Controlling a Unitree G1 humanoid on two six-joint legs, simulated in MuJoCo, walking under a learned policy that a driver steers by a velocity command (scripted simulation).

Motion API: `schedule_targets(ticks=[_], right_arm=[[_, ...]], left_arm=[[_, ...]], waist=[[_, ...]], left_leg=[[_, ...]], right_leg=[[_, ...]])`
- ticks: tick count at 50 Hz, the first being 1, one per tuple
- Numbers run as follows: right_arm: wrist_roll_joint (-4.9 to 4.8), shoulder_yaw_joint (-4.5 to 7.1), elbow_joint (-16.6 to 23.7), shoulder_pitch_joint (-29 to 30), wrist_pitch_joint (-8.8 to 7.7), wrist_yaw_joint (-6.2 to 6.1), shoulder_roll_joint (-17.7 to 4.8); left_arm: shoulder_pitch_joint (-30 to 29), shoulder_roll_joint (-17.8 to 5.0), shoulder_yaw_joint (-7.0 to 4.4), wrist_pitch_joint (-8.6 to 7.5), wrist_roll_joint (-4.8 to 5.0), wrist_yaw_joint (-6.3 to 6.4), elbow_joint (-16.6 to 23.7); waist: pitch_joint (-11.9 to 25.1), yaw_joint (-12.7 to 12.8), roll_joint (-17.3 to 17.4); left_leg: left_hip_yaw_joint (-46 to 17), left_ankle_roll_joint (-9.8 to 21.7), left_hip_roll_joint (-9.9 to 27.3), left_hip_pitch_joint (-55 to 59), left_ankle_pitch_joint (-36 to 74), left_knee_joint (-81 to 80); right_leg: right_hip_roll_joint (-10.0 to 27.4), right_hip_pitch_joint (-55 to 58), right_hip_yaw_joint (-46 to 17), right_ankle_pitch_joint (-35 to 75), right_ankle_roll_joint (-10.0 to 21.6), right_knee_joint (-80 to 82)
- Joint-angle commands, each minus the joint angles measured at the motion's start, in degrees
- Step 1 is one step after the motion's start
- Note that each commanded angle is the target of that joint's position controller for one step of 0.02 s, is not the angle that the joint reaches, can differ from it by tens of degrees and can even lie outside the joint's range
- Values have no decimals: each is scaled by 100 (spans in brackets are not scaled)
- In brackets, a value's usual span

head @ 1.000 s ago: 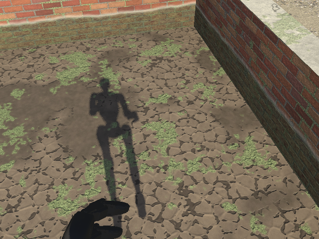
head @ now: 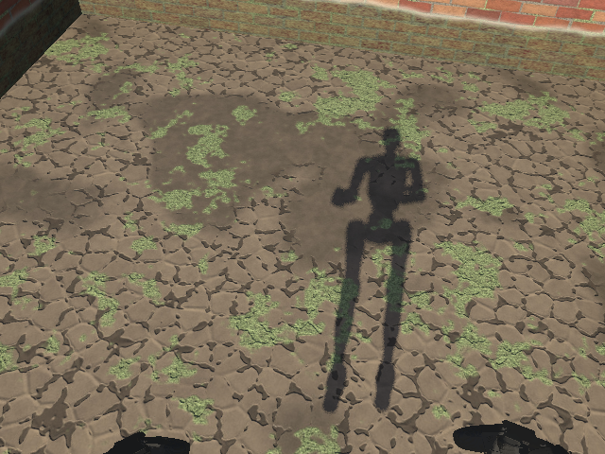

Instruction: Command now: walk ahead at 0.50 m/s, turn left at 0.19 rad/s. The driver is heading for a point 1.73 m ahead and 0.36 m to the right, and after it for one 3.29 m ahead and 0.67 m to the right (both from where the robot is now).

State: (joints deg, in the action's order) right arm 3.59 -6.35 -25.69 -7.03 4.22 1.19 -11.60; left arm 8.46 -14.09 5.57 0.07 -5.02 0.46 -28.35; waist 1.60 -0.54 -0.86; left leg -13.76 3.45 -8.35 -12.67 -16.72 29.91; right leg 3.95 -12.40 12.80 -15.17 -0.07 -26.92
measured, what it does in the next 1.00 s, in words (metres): stands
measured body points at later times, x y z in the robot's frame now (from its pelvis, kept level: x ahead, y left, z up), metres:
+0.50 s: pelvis +0.01 -0.03 +0.01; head +0.01 -0.03 +0.46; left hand +0.16 +0.20 -0.08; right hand +0.19 -0.23 -0.08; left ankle -0.02 +0.09 -0.74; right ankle -0.01 -0.11 -0.74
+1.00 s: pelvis -0.01 -0.04 +0.01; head +0.00 -0.04 +0.46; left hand +0.09 +0.20 -0.11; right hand +0.09 -0.27 -0.11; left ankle -0.02 +0.09 -0.74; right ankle -0.01 -0.11 -0.74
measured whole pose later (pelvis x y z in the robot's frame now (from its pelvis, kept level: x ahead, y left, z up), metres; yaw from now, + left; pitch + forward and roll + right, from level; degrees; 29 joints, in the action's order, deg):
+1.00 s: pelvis -0.01 -0.04 +0.01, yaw +0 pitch +0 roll -1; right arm 1.9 -3.0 -36.6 -16.9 5.9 -1.2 -12.1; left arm 16.2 -13.8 2.3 6.3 -1.5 1.2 -39.2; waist -0.4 0.3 0.6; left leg -13.6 -0.3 -3.4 -8.7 -13.2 22.5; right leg -0.7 -7.6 12.9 -10.5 4.0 -17.9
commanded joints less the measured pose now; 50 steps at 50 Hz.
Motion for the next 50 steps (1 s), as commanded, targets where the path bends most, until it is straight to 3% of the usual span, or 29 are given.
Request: schedule_targets(ticks=[1, 14, 16, 23, 27, 29, 30, 31, 32, 34, 50], right_arm=[[27, 158, 504, 498, -141, -5, -534], [46, 73, 305, 610, -241, 53, -487], [44, 73, 176, 482, -224, 60, -477], [-82, 200, -298, -7, -109, 49, -541], [-117, 266, -490, -203, -43, -14, -534], [-122, 290, -563, -301, -17, -53, -527], [-139, 260, -421, -1, -33, -16, -470], [-130, 274, -472, -107, -31, -18, -489], [-98, 318, -668, -513, -4, -78, -546], [-118, 334, -672, -551, 29, -126, -527], [-174, 487, -700, -1066, 99, -256, -539]], left_arm=[[-429, -429, -112, -84, -12, 11, 648], [-203, -465, -109, 37, 3, 34, 684], [40, -441, -109, 61, 29, 23, 537], [470, -609, -268, 216, 210, -35, 49], [595, -603, -338, 293, 253, -61, -180], [662, -599, -364, 330, 263, -63, -283], [701, -516, -329, 307, 176, -122, -245], [816, -536, -343, 311, 148, -144, -321], [851, -619, -393, 363, 241, -90, -436], [814, -640, -416, 420, 310, -42, -480], [838, -573, -494, 579, 353, 99, -767]], waist=[[548, -29, 263], [439, 26, 170], [434, 50, 259], [108, 79, 166], [58, 102, 123], [94, 110, 100], [-18, 241, 16], [203, 230, 19], [419, 98, 100], [170, 92, 75], [-200, 97, 150]], left_leg=[[-780, -91, 982, -935, 2574, -621], [-558, -103, 948, -871, 2244, -737], [-678, -110, 1043, -747, 2396, -877], [-541, -15, 1013, -704, 1775, -1142], [-408, -17, 983, -628, 1922, -1185], [-338, -24, 967, -579, 2010, -1171], [-448, -23, 1010, -698, 2635, -1155], [-418, -36, 1018, -592, 2770, -1101], [-228, -58, 959, -380, 2201, -1096], [-153, -41, 925, -507, 1859, -1122], [3, 29, 895, -900, 1452, -1051]], right_leg=[[456, 1542, -812, 597, 195, 191], [520, 1763, -849, 893, 322, 488], [525, 1789, -868, 1066, 330, 580], [532, 1915, -949, 1078, 499, 977], [494, 1969, -928, 1397, 538, 1053], [478, 2009, -911, 1590, 553, 1054], [475, 2038, -943, 2244, 545, 987], [479, 2175, -948, 2443, 573, 929], [473, 2200, -922, 2045, 612, 966], [475, 2006, -916, 1694, 602, 1092], [473, 1593, -829, 515, 683, 1254]])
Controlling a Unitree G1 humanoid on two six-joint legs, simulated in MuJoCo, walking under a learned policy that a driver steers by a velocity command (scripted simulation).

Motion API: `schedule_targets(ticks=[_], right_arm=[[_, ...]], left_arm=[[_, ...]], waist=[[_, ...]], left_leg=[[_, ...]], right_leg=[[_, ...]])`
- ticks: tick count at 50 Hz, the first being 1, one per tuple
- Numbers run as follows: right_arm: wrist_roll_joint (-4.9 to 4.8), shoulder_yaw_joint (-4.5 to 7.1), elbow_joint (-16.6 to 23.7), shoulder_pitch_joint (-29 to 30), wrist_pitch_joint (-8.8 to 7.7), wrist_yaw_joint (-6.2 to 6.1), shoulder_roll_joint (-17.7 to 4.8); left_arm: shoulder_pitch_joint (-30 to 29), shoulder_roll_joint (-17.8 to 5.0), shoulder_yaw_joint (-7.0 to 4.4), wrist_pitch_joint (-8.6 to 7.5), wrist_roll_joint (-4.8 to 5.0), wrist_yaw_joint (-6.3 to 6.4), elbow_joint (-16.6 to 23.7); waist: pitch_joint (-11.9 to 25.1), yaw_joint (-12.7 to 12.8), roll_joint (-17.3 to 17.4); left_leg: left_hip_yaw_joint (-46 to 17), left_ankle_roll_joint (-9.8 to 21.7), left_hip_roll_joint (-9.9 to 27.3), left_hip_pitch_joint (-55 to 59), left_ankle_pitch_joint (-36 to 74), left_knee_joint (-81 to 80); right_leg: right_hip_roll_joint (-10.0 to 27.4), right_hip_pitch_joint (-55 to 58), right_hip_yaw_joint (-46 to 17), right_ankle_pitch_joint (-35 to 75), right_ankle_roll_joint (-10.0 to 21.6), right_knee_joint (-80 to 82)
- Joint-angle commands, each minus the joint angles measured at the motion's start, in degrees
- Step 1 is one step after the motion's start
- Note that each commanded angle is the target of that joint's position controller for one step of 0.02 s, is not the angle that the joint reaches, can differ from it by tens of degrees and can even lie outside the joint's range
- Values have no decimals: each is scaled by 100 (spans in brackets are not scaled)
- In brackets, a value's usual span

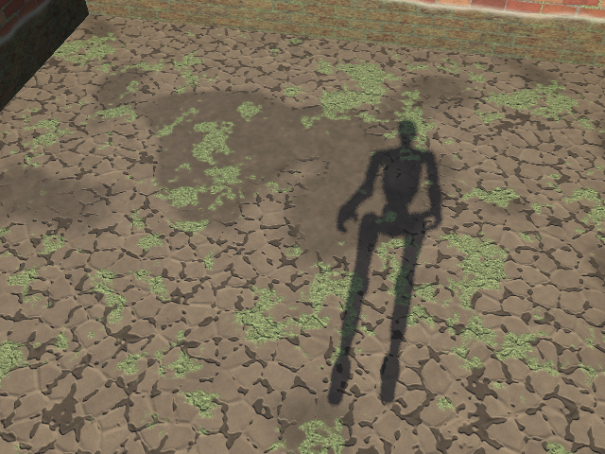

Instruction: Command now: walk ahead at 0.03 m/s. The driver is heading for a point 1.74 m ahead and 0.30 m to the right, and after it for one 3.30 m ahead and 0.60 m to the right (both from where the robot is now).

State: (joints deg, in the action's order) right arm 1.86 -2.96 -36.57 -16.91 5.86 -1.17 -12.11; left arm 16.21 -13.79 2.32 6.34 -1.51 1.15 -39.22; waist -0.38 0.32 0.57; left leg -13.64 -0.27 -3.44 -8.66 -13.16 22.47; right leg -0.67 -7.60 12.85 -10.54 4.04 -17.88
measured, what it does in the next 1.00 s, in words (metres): stands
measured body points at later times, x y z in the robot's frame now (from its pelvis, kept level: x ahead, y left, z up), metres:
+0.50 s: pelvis +0.00 +0.00 +0.00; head +0.01 +0.00 +0.45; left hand +0.07 +0.24 -0.13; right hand +0.08 -0.23 -0.12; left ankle -0.01 +0.13 -0.75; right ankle +0.00 -0.07 -0.75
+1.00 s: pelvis +0.00 +0.01 +0.00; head +0.00 +0.01 +0.45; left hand +0.07 +0.25 -0.13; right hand +0.08 -0.22 -0.12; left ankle -0.01 +0.13 -0.75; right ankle +0.00 -0.07 -0.75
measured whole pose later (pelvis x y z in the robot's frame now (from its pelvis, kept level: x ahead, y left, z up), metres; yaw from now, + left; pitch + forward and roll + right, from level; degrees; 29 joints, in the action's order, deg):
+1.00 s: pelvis +0.00 +0.01 +0.00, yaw +0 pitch +0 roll +0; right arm 2.0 -2.5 -37.9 -20.3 5.3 -1.2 -11.0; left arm 17.8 -13.5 2.7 5.5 -1.7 1.5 -42.7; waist -0.1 0.9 0.3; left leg -12.1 0.3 -3.5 -7.8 -11.4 19.7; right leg -0.1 -7.0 12.0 -9.6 3.3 -16.3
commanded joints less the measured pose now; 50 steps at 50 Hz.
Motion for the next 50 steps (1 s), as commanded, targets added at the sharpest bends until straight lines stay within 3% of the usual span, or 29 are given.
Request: schedule_targets(ticks=[1, 3, 4, 6, 10, 22, 44, 45, 49, 50], right_arm=[[9, 155, 376, -131, -76, -28, -467], [0, 168, 363, -186, -83, -29, -474], [14, 133, 324, -293, -84, -21, -376], [19, 90, 341, -246, -93, 10, -293], [3, 120, 236, -373, -160, 24, -427], [30, 138, 144, -493, -146, -38, -387], [9, 184, 246, -386, -155, -27, -453], [67, 173, 172, -514, -118, -26, -370], [31, 177, 209, -485, -104, -20, -375], [-23, 190, 273, -363, -154, -11, -471]], left_arm=[[60, -600, -167, -60, 22, 36, 271], [28, -594, -166, -72, 36, 41, 254], [35, -445, -104, -95, 2, 33, 241], [-103, -332, -33, -158, 5, 31, 288], [173, -506, -45, -217, 25, 2, 126], [271, -517, -59, -139, 36, 1, -43], [284, -576, -102, -76, 18, 46, 2], [294, -496, -93, -93, -82, 66, -59], [180, -487, -84, -169, -48, 45, -34], [160, -574, -87, -175, 60, 20, 37]], waist=[[34, -28, 39], [-28, -26, 39], [60, -44, 46], [-236, -5, 82], [-230, 93, 147], [20, 40, -24], [-66, 67, 38], [-41, 43, 31], [-341, 50, 55], [-333, 81, 78]], left_leg=[[3, 412, 401, -1268, 1009, -334], [-25, 433, 411, -1311, 988, -372], [-80, 436, 446, -1162, 722, -565], [-144, 465, 437, -1242, 355, -872], [-164, 436, 471, -1201, 988, -921], [19, 356, 442, -1007, 1421, -776], [30, 434, 437, -1129, 1318, -721], [29, 537, 390, -1164, 462, -698], [-56, 590, 420, -1362, 349, -758], [-79, 484, 473, -1305, 1302, -802]], right_leg=[[947, 1083, -870, -36, 288, 372], [935, 1050, -849, -184, 280, 396], [916, 1011, -844, -718, 234, 535], [807, 892, -857, -1406, 93, 759], [787, 1235, -888, -406, 134, 684], [800, 1417, -905, 739, 189, 545], [784, 1170, -907, 72, 203, 494], [748, 1156, -863, -576, 177, 480], [766, 945, -890, -680, 151, 520], [803, 1008, -946, 132, 178, 500]])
